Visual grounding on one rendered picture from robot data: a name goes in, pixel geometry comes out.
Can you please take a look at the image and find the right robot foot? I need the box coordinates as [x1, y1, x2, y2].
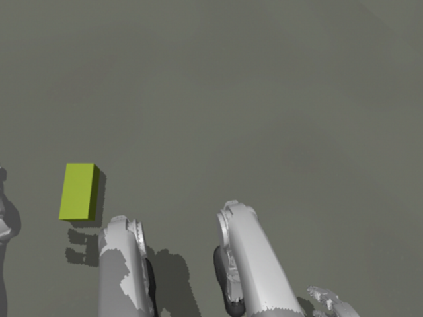
[213, 245, 246, 317]

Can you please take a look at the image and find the left robot foot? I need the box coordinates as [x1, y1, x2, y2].
[145, 258, 159, 317]

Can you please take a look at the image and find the right robot hand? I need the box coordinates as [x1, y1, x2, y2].
[307, 286, 360, 317]

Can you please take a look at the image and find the carton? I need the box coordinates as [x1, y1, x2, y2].
[59, 164, 100, 221]

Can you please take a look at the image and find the left robot arm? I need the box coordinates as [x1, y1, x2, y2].
[0, 178, 21, 317]

